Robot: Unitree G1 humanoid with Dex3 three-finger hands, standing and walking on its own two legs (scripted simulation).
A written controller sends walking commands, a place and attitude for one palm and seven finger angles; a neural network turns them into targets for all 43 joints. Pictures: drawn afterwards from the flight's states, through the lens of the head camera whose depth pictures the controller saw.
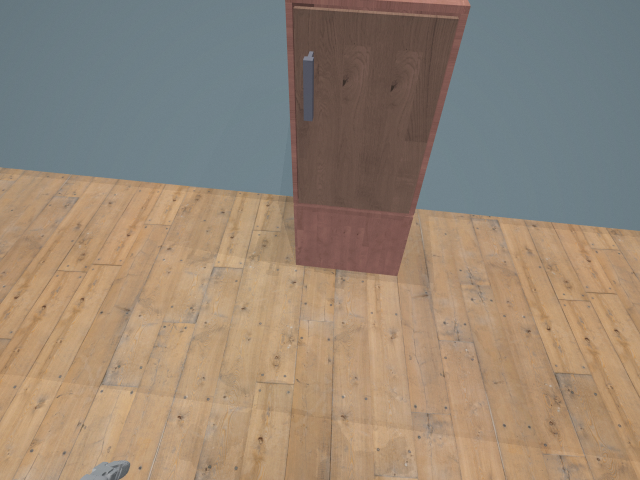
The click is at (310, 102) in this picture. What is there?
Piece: cupboard door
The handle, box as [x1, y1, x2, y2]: [303, 51, 313, 120]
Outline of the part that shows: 313,51 309,51 308,55 304,56 303,59 304,120 312,120 313,116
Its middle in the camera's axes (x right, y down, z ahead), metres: -0.03 -0.39 +0.98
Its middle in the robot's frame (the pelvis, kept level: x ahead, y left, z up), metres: +1.00 +0.08 +0.02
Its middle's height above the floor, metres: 0.79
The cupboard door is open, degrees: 0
